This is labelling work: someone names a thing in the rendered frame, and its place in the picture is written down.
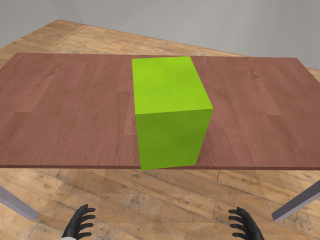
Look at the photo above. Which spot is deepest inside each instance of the right robot hand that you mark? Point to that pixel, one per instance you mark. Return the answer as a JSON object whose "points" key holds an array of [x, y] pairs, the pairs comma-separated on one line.
{"points": [[252, 232]]}

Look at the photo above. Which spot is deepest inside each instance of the left robot hand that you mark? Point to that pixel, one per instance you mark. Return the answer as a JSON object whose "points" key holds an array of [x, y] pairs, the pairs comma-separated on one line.
{"points": [[74, 226]]}

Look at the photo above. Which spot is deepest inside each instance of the carton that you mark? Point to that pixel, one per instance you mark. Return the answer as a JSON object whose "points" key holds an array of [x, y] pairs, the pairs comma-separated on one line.
{"points": [[172, 111]]}

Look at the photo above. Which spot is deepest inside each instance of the table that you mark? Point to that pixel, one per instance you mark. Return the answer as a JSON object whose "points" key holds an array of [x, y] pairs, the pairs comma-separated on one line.
{"points": [[77, 111]]}

